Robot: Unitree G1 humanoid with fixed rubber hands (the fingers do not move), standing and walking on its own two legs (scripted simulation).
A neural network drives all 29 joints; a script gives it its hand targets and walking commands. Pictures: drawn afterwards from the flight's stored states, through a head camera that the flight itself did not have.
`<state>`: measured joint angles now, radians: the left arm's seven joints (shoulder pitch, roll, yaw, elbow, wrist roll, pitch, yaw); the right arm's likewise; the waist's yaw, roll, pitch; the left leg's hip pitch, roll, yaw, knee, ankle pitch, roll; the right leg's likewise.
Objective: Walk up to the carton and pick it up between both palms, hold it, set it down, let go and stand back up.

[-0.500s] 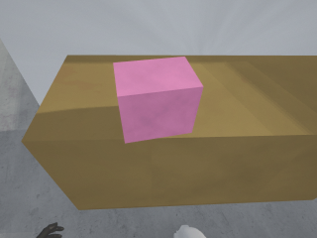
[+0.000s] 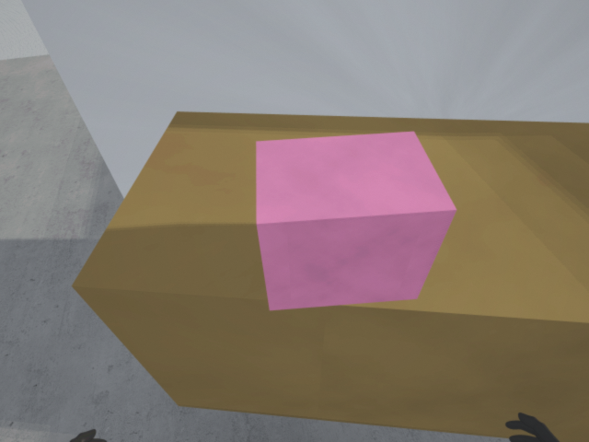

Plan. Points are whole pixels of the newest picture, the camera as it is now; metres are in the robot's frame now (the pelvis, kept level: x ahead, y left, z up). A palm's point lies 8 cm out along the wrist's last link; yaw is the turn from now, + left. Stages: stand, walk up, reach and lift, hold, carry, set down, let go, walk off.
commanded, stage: walk up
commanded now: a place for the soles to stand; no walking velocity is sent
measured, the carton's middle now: (339, 223) +0.44 -0.03 +0.06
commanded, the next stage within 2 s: reach and lift in 1.74 s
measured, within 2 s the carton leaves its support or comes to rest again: neither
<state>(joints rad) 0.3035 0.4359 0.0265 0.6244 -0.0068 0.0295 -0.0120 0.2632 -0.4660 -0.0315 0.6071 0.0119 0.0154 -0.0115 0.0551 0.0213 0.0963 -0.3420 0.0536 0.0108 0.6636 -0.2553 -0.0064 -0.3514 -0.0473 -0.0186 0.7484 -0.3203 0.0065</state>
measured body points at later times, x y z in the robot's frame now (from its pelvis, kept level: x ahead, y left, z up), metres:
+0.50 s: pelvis +0.01 +0.01 +0.02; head +0.04 +0.00 +0.47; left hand +0.14 +0.33 -0.07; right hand +0.13 -0.31 -0.09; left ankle +0.07 +0.16 -0.71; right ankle +0.04 -0.12 -0.71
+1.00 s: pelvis +0.02 +0.02 +0.03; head +0.04 +0.01 +0.48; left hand +0.13 +0.32 -0.09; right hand +0.11 -0.31 -0.09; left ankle +0.07 +0.16 -0.71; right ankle +0.05 -0.13 -0.71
